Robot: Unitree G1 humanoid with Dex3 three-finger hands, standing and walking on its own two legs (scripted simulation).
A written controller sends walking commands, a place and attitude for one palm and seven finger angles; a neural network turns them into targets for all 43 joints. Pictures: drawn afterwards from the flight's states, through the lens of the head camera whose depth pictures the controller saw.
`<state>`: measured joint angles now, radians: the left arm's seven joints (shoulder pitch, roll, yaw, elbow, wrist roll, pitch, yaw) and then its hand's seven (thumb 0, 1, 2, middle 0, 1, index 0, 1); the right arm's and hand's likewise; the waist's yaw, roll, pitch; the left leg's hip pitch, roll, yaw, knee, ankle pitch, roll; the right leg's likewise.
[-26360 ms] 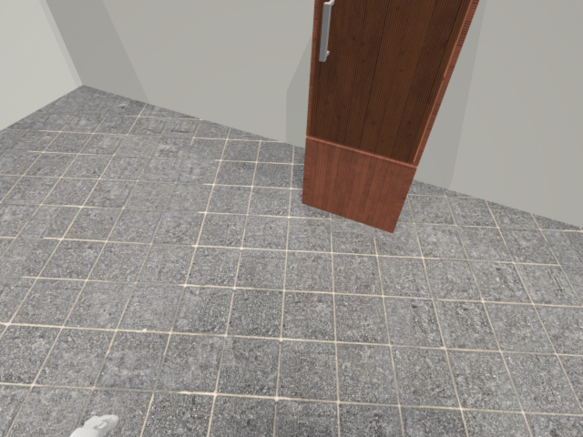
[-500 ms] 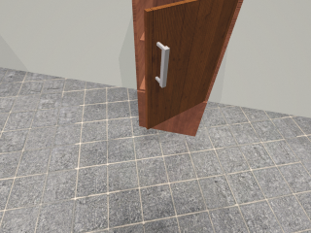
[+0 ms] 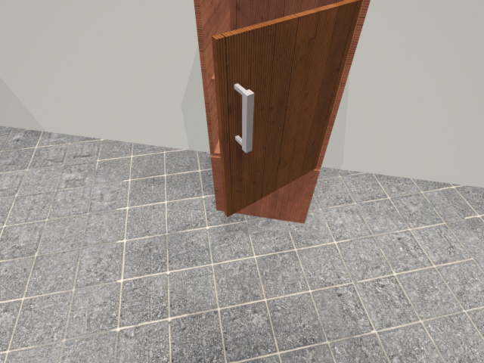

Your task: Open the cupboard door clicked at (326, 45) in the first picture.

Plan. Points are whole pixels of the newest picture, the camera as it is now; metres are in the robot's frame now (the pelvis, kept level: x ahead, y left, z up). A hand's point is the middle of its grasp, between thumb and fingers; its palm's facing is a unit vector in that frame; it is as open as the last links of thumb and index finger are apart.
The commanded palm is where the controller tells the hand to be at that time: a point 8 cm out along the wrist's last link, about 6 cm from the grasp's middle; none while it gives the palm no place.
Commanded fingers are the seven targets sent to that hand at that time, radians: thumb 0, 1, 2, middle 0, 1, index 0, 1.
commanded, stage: let the arm hang, fingers relaxed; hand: left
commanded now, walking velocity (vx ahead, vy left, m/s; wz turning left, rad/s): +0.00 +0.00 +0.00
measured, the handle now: (243, 119) +0.62 +0.04 +0.05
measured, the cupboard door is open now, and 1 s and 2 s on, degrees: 44 44 44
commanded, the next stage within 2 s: look to check the result in 0.04 s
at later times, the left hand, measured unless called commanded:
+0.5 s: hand out of the picture +0.07 +0.22 -0.16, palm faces +0.01 -0.95 -0.31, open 7.4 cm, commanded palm none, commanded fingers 0.00 0.90 0.90 -0.20 -0.30 -0.20 -0.30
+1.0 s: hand out of the picture +0.08 +0.20 -0.17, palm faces -0.04 -0.96 -0.27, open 7.4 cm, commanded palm none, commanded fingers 0.00 0.90 0.90 -0.20 -0.30 -0.20 -0.30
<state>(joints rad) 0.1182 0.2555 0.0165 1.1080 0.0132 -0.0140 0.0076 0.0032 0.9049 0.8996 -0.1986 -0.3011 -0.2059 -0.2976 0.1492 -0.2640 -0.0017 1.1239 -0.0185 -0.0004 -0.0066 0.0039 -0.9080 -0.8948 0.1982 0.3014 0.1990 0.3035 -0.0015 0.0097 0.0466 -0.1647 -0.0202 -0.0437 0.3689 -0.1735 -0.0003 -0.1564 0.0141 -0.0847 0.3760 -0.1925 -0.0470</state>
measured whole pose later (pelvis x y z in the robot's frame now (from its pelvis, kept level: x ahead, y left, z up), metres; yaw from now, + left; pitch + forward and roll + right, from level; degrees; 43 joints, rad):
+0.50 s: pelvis +0.02 -0.01 +0.00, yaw +0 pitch -1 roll +0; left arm 0.16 0.27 0.02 1.14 0.01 -0.01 0.01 0.00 0.90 0.90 -0.20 -0.30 -0.21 -0.30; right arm 0.14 -0.27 0.01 1.14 -0.01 0.00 -0.01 0.00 -0.91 -0.89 0.20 0.30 0.20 0.30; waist 0.01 0.02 0.06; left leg -0.12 -0.01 -0.04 0.33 -0.19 -0.01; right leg -0.11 0.03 -0.08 0.33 -0.20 -0.06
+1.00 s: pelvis +0.02 -0.01 +0.00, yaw -5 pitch -1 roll +0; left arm 0.18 0.23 0.04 1.10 0.01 0.03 0.02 0.00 0.91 0.90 -0.20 -0.30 -0.21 -0.30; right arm 0.16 -0.23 -0.01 1.10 -0.02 0.02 -0.04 0.00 -0.91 -0.90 0.20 0.30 0.20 0.30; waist 0.01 0.01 0.05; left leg -0.14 0.04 0.02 0.42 -0.25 -0.03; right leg -0.15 0.07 -0.02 0.41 -0.23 -0.07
